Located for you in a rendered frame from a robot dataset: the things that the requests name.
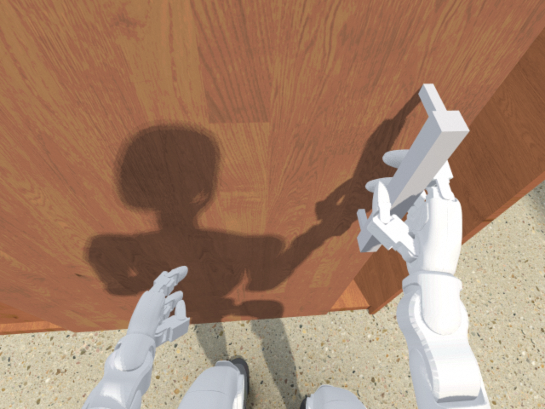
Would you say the robot right forearm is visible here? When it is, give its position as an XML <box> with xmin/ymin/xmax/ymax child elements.
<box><xmin>396</xmin><ymin>271</ymin><xmax>491</xmax><ymax>409</ymax></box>

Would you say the robot left forearm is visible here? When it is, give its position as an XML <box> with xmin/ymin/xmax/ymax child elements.
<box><xmin>81</xmin><ymin>333</ymin><xmax>156</xmax><ymax>409</ymax></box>

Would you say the right robot hand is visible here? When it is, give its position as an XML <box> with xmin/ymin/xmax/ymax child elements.
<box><xmin>365</xmin><ymin>150</ymin><xmax>462</xmax><ymax>275</ymax></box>

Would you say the robot left thigh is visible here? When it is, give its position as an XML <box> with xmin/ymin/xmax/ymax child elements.
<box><xmin>177</xmin><ymin>366</ymin><xmax>244</xmax><ymax>409</ymax></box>

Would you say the left robot foot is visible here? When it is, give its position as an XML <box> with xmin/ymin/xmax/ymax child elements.
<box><xmin>231</xmin><ymin>358</ymin><xmax>250</xmax><ymax>409</ymax></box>

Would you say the left robot hand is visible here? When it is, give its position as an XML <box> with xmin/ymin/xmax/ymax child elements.
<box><xmin>126</xmin><ymin>266</ymin><xmax>190</xmax><ymax>347</ymax></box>

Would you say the wardrobe door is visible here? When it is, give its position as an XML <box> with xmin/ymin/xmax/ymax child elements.
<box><xmin>0</xmin><ymin>0</ymin><xmax>545</xmax><ymax>332</ymax></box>
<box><xmin>0</xmin><ymin>302</ymin><xmax>46</xmax><ymax>324</ymax></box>

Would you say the handle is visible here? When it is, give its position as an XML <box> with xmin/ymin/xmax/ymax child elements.
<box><xmin>357</xmin><ymin>84</ymin><xmax>470</xmax><ymax>252</ymax></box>

